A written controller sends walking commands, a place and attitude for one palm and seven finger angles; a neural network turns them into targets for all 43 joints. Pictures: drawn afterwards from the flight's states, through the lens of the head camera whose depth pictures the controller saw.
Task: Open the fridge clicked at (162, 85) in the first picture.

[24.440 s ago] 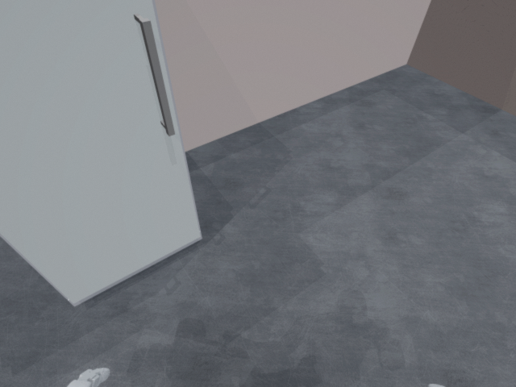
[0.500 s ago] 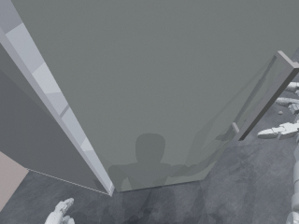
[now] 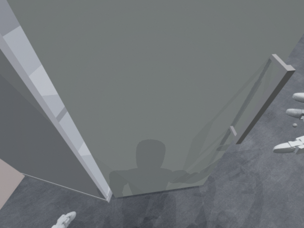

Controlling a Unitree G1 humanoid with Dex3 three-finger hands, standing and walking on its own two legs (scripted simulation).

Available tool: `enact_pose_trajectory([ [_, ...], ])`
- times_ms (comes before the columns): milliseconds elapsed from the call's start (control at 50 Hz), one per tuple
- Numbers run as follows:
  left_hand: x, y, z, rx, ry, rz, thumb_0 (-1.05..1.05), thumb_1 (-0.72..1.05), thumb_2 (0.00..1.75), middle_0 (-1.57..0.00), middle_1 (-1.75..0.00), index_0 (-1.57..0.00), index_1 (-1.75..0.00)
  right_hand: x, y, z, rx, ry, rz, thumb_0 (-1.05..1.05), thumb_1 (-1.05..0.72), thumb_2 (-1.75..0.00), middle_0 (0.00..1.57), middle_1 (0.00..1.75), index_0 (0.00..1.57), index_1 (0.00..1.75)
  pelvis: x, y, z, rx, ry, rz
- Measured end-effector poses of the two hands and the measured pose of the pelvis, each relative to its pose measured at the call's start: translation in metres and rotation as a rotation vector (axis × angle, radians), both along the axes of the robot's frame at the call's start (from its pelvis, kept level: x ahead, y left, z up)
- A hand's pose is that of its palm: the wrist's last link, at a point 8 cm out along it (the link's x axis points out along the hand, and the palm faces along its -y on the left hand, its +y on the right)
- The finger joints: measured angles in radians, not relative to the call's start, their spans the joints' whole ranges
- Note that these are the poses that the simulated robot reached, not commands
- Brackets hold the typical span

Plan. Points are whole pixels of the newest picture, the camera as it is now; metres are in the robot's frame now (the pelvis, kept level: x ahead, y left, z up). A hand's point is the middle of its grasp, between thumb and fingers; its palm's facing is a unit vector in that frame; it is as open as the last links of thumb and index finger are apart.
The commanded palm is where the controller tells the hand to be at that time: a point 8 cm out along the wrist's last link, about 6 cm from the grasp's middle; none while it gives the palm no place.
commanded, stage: slip the hand off the handle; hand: right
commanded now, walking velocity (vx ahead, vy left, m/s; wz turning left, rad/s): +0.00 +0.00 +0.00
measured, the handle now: (253, 107) +0.43 -0.24 +0.10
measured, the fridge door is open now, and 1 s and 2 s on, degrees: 66 66 66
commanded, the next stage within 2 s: draw the hand back to the body in 0.54 s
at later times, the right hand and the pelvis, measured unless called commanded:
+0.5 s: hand out of the picture +0.27 -0.30 +0.11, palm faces +0.28 +0.93 -0.24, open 14.7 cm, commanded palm +0.23 -0.34 +0.12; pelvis -0.02 +0.02 +0.00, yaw -1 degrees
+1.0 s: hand out of the picture +0.24 -0.29 +0.14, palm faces +0.16 +0.99 -0.05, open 14.7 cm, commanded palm +0.20 -0.33 +0.14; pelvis +0.00 +0.02 +0.01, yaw -1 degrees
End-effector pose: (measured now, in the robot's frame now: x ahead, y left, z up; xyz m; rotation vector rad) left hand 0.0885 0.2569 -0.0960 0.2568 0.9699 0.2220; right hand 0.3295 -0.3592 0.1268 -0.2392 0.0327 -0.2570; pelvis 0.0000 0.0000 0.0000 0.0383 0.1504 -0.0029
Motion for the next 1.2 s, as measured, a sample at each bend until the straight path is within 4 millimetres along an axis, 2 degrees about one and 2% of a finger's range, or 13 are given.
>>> enact_pose_trajectory([
  [80, -0.005, 0.003, 0.002, 0.001, -0.017, 0.013, 0.01, 0.9, 0.9, -0.2, -0.3, -0.21, -0.3, -0.016, 0.006, -0.005, 0.013, -0.007, 0.008, -0.01, 0.54, -0.2, 0.25, 1.15, 0.25, 1.15, -0.003, 0.001, 0.0, -0.003, -0.013, 0.005],
  [180, -0.001, 0.006, 0.007, 0.01, -0.062, 0.0, 0.01, 0.9, 0.9, -0.2, -0.3, -0.2, -0.3, -0.04, 0.007, -0.009, 0.003, -0.017, -0.025, -0.01, 0.54, -0.2, 0.25, 1.15, 0.26, 1.15, -0.008, 0.004, 0.0, -0.006, -0.033, 0.002],
  [340, 0.025, 0.004, 0.015, 0.009, -0.161, -0.055, 0.01, 0.9, 0.9, -0.2, -0.3, -0.2, -0.3, -0.077, 0.005, -0.002, -0.009, -0.038, -0.045, -0.02, 0.54, -0.2, 0.25, 1.15, 0.26, 1.15, -0.016, 0.01, 0.001, -0.006, -0.059, -0.015],
  [580, 0.059, -0.003, 0.025, -0.022, -0.286, -0.119, 0.01, 0.9, 0.9, -0.2, -0.3, -0.2, -0.3, -0.109, 0.016, -0.005, -0.01, -0.008, -0.034, -0.01, 0.55, -0.2, 0.25, 1.15, 0.26, 1.15, -0.015, 0.019, 0.002, -0.014, -0.074, -0.024],
  [700, 0.063, 0.0, 0.023, -0.014, -0.281, -0.136, 0.01, 0.9, 0.9, -0.2, -0.3, -0.2, -0.3, -0.115, 0.007, -0.006, 0.04, -0.025, -0.065, -0.02, 0.55, -0.2, 0.25, 1.15, 0.26, 1.15, -0.013, 0.024, 0.001, -0.013, -0.078, -0.035],
  [780, 0.063, 0.004, 0.025, 0.002, -0.293, -0.117, 0.01, 0.9, 0.9, -0.2, -0.3, -0.21, -0.3, -0.111, 0.009, 0.0, 0.192, -0.103, 0.029, -0.02, 0.55, -0.2, 0.25, 1.15, 0.25, 1.15, -0.009, 0.025, 0.003, -0.01, -0.094, -0.037],
  [860, 0.066, 0.007, 0.033, 0.001, -0.35, -0.1, 0.01, 0.9, 0.9, -0.2, -0.3, -0.2, -0.3, -0.104, 0.017, 0.012, 0.182, -0.085, 0.137, -0.02, 0.55, -0.2, 0.25, 1.15, 0.25, 1.15, -0.003, 0.023, 0.005, -0.013, -0.103, -0.027],
  [920, 0.068, 0.007, 0.039, -0.011, -0.392, -0.089, 0.01, 0.9, 0.9, -0.2, -0.3, -0.2, -0.3, -0.105, 0.017, 0.013, 0.177, -0.042, 0.145, -0.01, 0.55, -0.2, 0.25, 1.15, 0.25, 1.15, -0.002, 0.021, 0.006, -0.017, -0.103, -0.017],
  [1120, 0.076, -0.005, 0.046, -0.022, -0.426, -0.133, 0.01, 0.9, 0.9, -0.2, -0.3, -0.2, -0.3, -0.142, 0.02, 0.015, 0.173, -0.081, 0.065, -0.01, 0.54, -0.2, 0.25, 1.15, 0.25, 1.15, -0.002, 0.015, 0.007, -0.016, -0.119, -0.024],
  [1200, 0.084, -0.016, 0.046, -0.025, -0.436, -0.17, 0.01, 0.9, 0.9, -0.2, -0.3, -0.2, -0.3, -0.148, 0.023, 0.018, 0.123, -0.07, 0.039, -0.01, 0.5, -0.22, 0.25, 1.12, 0.25, 1.12, -0.005, 0.013, 0.007, -0.014, -0.138, -0.037],
])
